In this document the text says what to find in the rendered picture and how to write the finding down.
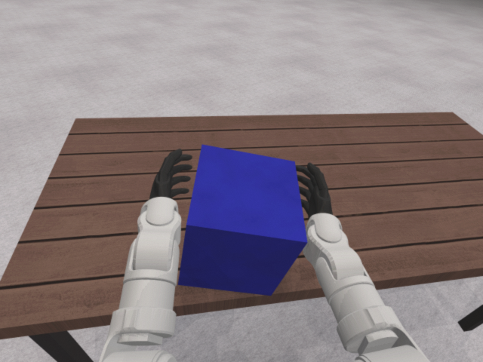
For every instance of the carton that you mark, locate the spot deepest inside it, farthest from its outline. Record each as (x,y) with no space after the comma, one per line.
(245,226)

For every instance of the right robot upper arm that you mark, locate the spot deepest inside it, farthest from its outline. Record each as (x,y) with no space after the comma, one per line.
(405,353)

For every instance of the robot right hand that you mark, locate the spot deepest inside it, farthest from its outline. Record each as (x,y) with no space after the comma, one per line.
(318,198)

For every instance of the table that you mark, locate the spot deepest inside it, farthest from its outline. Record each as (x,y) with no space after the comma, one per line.
(407,189)

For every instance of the robot right forearm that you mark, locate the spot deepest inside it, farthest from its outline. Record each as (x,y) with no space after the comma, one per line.
(365,324)

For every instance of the robot left hand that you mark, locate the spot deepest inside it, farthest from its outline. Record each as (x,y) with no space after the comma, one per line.
(164,180)

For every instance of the robot left forearm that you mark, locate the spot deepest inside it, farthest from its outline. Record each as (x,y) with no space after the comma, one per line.
(145,315)

